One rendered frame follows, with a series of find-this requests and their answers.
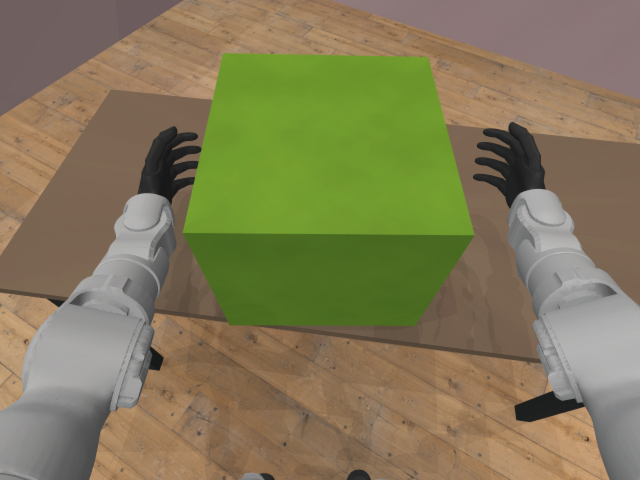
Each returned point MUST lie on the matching robot right forearm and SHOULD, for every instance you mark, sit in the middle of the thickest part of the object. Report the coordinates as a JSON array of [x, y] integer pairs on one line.
[[549, 258]]

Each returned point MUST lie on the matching left robot upper arm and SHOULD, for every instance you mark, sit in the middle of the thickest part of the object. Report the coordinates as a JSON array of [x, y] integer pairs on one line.
[[89, 363]]

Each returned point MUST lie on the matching robot left forearm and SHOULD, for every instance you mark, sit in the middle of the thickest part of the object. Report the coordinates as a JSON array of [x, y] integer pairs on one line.
[[129, 278]]

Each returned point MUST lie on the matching carton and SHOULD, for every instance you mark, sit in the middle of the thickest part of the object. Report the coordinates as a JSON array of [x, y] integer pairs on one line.
[[326, 192]]

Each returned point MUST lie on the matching table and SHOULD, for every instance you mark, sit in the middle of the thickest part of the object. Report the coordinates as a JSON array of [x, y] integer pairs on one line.
[[482, 308]]

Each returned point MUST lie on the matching robot right hand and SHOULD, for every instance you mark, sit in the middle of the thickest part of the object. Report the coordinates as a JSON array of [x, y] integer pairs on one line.
[[524, 171]]

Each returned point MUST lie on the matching right robot upper arm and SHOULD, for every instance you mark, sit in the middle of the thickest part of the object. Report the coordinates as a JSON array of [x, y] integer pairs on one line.
[[591, 353]]

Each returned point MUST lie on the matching robot left hand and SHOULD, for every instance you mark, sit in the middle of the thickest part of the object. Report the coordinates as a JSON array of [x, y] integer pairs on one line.
[[159, 172]]

